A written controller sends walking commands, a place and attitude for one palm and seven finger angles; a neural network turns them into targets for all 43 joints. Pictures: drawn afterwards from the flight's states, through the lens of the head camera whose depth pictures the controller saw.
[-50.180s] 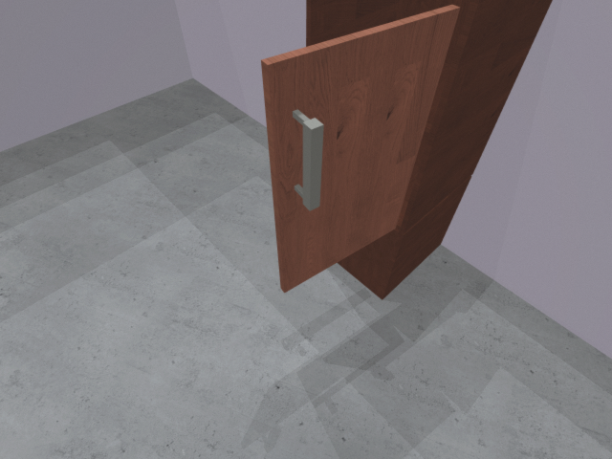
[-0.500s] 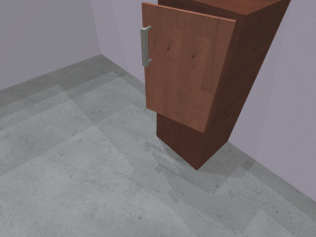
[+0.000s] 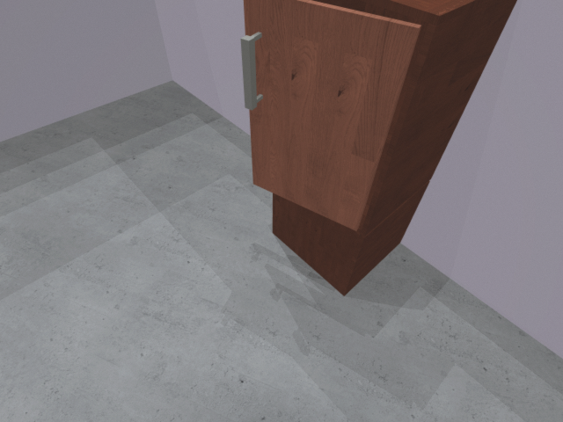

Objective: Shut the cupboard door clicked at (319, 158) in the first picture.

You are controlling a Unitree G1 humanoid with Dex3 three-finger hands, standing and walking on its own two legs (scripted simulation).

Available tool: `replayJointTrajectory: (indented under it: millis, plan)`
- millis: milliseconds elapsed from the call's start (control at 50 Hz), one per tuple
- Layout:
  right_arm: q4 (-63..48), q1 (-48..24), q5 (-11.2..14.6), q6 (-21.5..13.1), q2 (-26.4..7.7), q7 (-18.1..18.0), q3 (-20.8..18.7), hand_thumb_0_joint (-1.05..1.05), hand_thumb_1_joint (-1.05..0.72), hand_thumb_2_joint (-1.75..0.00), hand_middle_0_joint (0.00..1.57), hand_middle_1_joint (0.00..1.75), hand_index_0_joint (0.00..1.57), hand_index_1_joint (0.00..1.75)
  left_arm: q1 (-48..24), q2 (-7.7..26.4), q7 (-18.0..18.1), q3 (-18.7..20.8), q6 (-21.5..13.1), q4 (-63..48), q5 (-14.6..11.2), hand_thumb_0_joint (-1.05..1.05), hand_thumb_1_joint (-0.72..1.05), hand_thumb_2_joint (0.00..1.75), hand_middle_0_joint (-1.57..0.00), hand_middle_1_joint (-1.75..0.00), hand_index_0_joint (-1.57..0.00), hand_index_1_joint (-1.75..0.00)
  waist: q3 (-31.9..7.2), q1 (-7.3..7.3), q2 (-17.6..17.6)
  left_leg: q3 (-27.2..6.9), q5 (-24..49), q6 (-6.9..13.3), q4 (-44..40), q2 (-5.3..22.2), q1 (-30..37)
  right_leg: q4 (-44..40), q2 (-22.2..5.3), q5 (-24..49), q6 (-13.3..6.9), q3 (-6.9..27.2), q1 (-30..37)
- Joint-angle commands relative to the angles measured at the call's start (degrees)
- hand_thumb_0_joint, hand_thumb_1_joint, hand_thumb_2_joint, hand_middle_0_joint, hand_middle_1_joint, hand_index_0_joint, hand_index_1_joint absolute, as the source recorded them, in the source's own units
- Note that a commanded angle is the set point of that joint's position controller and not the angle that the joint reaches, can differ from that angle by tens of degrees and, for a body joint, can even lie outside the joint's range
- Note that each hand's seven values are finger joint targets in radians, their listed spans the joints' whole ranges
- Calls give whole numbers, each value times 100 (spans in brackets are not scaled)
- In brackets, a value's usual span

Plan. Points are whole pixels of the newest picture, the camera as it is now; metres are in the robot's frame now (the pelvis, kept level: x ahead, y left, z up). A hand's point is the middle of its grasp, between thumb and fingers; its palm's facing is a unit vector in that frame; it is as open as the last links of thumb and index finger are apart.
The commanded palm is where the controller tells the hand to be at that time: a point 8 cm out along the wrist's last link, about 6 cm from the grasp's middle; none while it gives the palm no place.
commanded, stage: look to check the result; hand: left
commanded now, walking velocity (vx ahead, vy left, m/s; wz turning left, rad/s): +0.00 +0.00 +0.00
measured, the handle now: (254, 72) +0.86 +0.10 +0.08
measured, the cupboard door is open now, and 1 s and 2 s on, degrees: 16 16 16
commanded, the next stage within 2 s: walk to a spot facing it in 0.34 s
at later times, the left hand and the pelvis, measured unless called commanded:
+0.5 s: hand out of the picture -0.01 +0.17 -0.18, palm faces +0.03 -0.98 -0.19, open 7.4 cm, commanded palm none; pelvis +0.01 +0.00 +0.00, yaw +0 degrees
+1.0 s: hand out of the picture +0.04 +0.24 -0.17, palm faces +0.23 -0.94 -0.25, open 7.4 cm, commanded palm none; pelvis +0.00 +0.02 +0.00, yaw +13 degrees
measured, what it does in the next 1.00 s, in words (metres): lifts its right foot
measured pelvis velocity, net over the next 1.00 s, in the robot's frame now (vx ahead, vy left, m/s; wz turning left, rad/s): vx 0.00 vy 0.02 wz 0.23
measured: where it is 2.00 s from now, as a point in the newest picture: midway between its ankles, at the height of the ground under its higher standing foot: outside the picture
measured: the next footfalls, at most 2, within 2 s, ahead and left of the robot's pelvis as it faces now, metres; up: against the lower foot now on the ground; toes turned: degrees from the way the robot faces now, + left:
right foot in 1.22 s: +0.06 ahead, -0.13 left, +0.00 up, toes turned +24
left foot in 1.54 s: -0.03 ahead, +0.13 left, +0.00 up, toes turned +41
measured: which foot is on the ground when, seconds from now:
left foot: down 0.00-1.00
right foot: down 0.00-0.78, up 0.80-1.00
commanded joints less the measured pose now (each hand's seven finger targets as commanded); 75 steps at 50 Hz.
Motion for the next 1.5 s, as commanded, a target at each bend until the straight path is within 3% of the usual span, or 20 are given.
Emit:
replayJointTrajectory:
  millis: [0, 480, 600, 660, 700, 720, 740, 760, 800, 880, 1060, 1140, 1160, 1180, 1200, 1220, 1280, 1320, 1420, 1480]
  plan:
    - [-169, 276, 2, -92, -651, -29, -110, 0, -90, -90, 20, 30, 20, 30, 569, 543, 18, 82, -46, -34, 13, 0, 90, 90, -20, -30, -20, -30, 238, 76, -21, -527, 752, 112, -318, 489, 622, -663, -561, 908, -186, 461, -748]
    - [-189, 0, -12, -73, -689, -20, -82, 0, -90, -90, 20, 30, 20, 30, 426, 581, 13, 86, -3, -35, 10, 0, 90, 90, -20, -30, -20, -30, 287, 75, 28, -550, 925, 85, -311, 457, 588, -599, -645, 1109, -106, 340, -510]
    - [-563, -161, -25, 62, -764, 54, -218, 0, -90, -90, 20, 30, 20, 30, 329, 961, 40, 353, 95, -421, 51, 0, 90, 90, -20, -30, -20, -30, 283, 141, -514, -369, 615, 13, 879, 132, -337, -211, -1273, 1408, -463, 354, -405]
    - [-842, -353, -65, 152, -713, 112, -311, 0, -90, -90, 20, 30, 20, 30, 2, 1088, 43, 438, 108, -712, 105, 0, 90, 90, -20, -30, -20, -30, 595, 101, -812, -159, -1059, -96, 2037, 88, -867, -154, -1927, 2099, -892, 457, -617]
    - [-994, -312, -47, 149, -764, 169, -344, 0, -90, -90, 20, 30, 20, 30, -214, 1184, 44, 488, 112, -881, 141, 0, 90, 90, -20, -30, -20, -30, 516, 3, -626, -142, -1045, -106, 1640, 227, -689, 377, -1975, 2559, -805, 124, -676]
    - [-993, -62, -58, 115, -834, 183, -358, 0, -90, -90, 20, 30, 20, 30, -290, 1237, 29, 511, 115, -958, 113, 0, 90, 90, -20, -30, -20, -30, 330, -108, -244, -300, 92, -13, 1018, 291, -242, 1095, -1691, 2567, -498, -291, -784]
    - [-986, 258, -115, 68, -1154, 170, -398, 0, -90, -90, 20, 30, 20, 30, -127, 1093, 14, 514, 136, -1060, 53, 0, 90, 90, -20, -30, -20, -30, 66, -172, 796, -1374, 1984, 385, 282, 853, 198, 2140, -1030, 1531, -14, -717, -1208]
    - [-960, 518, -152, 56, -1526, 127, -479, 0, -90, -90, 20, 30, 20, 30, -116, 898, 25, 465, 170, -1212, -2, 0, 90, 90, -20, -30, -20, -30, -225, -238, 1973, -3093, 2489, 1000, -564, 1687, 586, 3445, -227, -1734, 227, -612, -1873]
    - [-988, 374, -121, 79, -1595, 73, -498, 0, -90, -90, 20, 30, 20, 30, -721, 982, 14, 470, 250, -1408, 65, 0, 90, 90, -20, -30, -20, -30, -190, -226, 868, -3508, -479, 1007, -1184, 1781, 51, 4345, -385, -1506, 116, 403, -2290]
    - [-1243, -167, -127, -7, -1445, 50, -463, 0, -90, -90, 20, 30, 20, 30, -649, 888, -90, 480, 166, -1452, 105, 0, 90, 90, -20, -30, -20, -30, -274, 2, 537, -2640, -755, 848, -1167, 1187, -25, 3866, -386, -525, 275, 400, -2419]
    - [-1480, -270, -157, 138, -1697, 137, -642, 0, -90, -90, 20, 30, 20, 30, -749, 962, -85, 464, 227, -1787, 99, 0, 90, 90, -20, -30, -20, -30, -536, -59, 995, -2948, -960, 757, -1122, 797, 16, 2396, 42, -738, 333, 264, -1870]
    - [-1701, -706, -123, 223, -1612, 163, -702, 0, -90, -90, 20, 30, 20, 30, 136, 1168, -55, 530, 236, -1629, 59, 0, 90, 90, -20, -30, -20, -30, -589, 342, 951, -2686, -1352, 314, -920, 242, -1036, 309, 242, -220, 173, 41, -92]
    - [-1729, -696, -59, 256, -1341, 197, -692, 0, -90, -90, 20, 30, 20, 30, 325, 1474, -25, 603, 196, -1629, 116, 0, 90, 90, -20, -30, -20, -30, -509, 400, 170, -2154, -1861, -22, -1, -256, -1731, -722, -477, -593, -106, 749, 424]
    - [-1785, -515, -17, 252, -939, 203, -675, 0, -90, -90, 20, 30, 20, 30, 33, 1989, 17, 696, 156, -1807, 228, 0, 90, 90, -20, -30, -20, -30, -282, 328, -1510, -944, -2071, -467, 2412, -1096, -2444, -1734, -2383, -1835, -879, 2965, -31]
    - [-1772, -512, -124, 232, -1272, 233, -728, 0, -90, -90, 20, 30, 20, 30, -929, 1959, 59, 572, 183, -2050, 136, 0, 90, 90, -20, -30, -20, -30, 114, 28, -803, -1020, -2251, -368, 3769, -654, -2180, -1558, -2944, -1012, -1120, 2670, -1228]
    - [-1742, -326, -151, 273, -1135, 265, -711, 0, -90, -90, 20, 30, 20, 30, -1297, 1673, 67, 574, 121, -2121, 118, 0, 90, 90, -20, -30, -20, -30, -69, -207, -477, -965, -1937, -303, 4437, -453, -2033, -1132, -2442, -376, -1051, 2101, -1221]
    - [-1798, -555, -65, 211, -1066, 349, -592, 0, -90, -90, 20, 30, 20, 30, -1085, 1343, 32, 459, -21, -1951, 130, 0, 90, 90, -20, -30, -20, -30, 66, -160, -900, -517, -1535, -405, 4252, -109, -2126, -114, -1821, 2978, -819, 617, -424]
    - [-1911, -909, -44, 201, -973, 368, -509, 0, -90, -90, 20, 30, 20, 30, -625, 1481, 37, 517, -15, -1826, 141, 0, 90, 90, -20, -30, -20, -30, -50, 91, -972, -216, -1648, -408, 3391, -82, -1974, 231, -1819, 3955, -683, 305, 160]
    - [-2002, -1292, -16, 158, -905, 394, -398, 0, -90, -90, 20, 30, 20, 30, -27, 1732, 1, 619, 39, -1692, 154, 0, 90, 90, -20, -30, -20, -30, -226, 362, -1331, 287, -1575, -274, 1714, -193, -1197, 695, -1879, 4601, -492, -51, 488]
    - [-1755, -450, -69, 64, -1288, 366, -487, 0, -90, -90, 20, 30, 20, 30, -96, 1683, -35, 610, 46, -1766, 73, 0, 90, 90, -20, -30, -20, -30, -782, -131, -764, 143, 376, -71, 70, -112, 775, 2151, -1690, 3954, -11, -544, -404]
